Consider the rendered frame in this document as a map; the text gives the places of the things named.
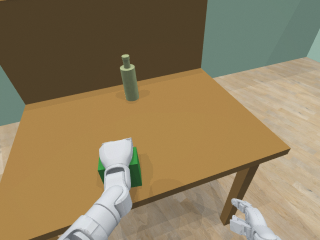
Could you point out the table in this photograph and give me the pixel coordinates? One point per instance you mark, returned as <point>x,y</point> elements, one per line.
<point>63,57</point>

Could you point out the robot right forearm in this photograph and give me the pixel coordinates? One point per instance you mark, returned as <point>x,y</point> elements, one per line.
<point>262,232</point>

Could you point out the sponge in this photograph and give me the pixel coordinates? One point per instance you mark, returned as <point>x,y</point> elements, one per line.
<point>134,167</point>

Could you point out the left robot hand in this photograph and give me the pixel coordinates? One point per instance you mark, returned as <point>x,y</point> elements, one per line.
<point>116,152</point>

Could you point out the right robot hand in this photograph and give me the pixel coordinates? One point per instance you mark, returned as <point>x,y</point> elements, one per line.
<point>253,217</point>

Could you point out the robot left forearm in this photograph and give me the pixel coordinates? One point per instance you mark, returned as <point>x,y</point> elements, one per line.
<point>106,213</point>

